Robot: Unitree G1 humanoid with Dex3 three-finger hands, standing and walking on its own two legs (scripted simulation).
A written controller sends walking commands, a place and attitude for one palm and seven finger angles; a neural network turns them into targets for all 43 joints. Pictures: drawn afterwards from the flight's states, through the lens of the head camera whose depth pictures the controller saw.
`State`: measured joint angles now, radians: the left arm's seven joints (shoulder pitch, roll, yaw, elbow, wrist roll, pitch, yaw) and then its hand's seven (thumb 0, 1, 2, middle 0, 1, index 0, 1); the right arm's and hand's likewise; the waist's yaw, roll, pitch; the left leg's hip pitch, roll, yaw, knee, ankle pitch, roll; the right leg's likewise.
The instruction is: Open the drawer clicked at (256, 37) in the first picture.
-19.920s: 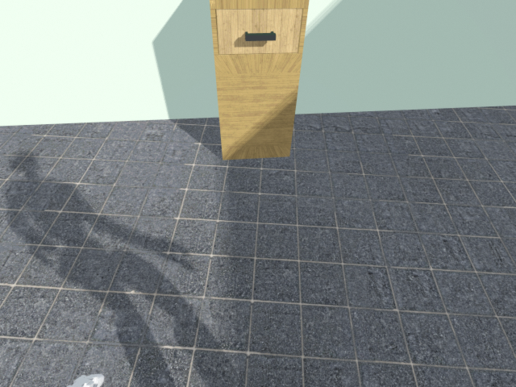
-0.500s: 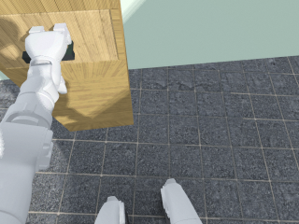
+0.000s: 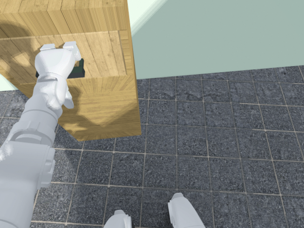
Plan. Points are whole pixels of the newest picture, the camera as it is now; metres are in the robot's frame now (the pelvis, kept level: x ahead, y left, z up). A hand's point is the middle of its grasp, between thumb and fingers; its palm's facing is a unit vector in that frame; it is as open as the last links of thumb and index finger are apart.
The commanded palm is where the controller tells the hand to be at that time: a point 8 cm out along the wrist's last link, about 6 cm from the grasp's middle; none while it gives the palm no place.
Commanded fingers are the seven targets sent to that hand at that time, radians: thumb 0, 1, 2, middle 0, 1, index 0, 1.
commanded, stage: lift the fingers back up to retry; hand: left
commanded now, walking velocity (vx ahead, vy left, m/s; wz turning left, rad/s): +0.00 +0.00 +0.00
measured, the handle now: (61, 68) +0.58 +0.20 +0.01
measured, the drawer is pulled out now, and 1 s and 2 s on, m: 0.00 0.00 0.00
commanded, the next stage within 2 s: re-aim the fingers above the handle in 0.44 s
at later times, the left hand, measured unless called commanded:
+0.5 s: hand (51, 69) +0.52 +0.20 +0.07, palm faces -0.06 -0.02 -1.00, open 13.7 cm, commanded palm +0.51 +0.20 +0.13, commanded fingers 0.00 -0.50 0.30 -0.30 -1.20 -0.30 -1.20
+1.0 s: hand (59, 72) +0.52 +0.18 +0.07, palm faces -0.09 -0.03 -1.00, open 13.8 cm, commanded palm +0.51 +0.19 +0.13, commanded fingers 0.00 -0.50 0.30 -0.30 -1.20 -0.30 -1.20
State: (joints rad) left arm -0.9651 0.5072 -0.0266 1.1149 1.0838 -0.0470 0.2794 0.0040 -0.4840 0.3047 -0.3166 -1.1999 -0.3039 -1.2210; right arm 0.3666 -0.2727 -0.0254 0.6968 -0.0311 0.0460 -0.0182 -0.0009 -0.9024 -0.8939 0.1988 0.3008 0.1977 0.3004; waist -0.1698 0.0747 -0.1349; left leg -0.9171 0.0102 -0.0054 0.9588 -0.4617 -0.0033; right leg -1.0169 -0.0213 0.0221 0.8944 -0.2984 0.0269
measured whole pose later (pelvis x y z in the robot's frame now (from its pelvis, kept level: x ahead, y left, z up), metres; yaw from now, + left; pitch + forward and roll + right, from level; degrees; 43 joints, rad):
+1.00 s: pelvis +0.04 +0.01 +0.03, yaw +0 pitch +18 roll -1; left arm -0.84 0.41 -0.11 1.03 1.07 -0.08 0.27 0.00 -0.48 0.30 -0.32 -1.20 -0.32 -1.20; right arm 0.36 -0.26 -0.07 0.73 -0.03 0.09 -0.01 0.00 -0.90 -0.89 0.20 0.30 0.20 0.30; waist -0.10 0.07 -0.12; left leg -0.63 0.00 -0.01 0.74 -0.42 0.00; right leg -0.73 -0.03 0.01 0.69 -0.28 0.03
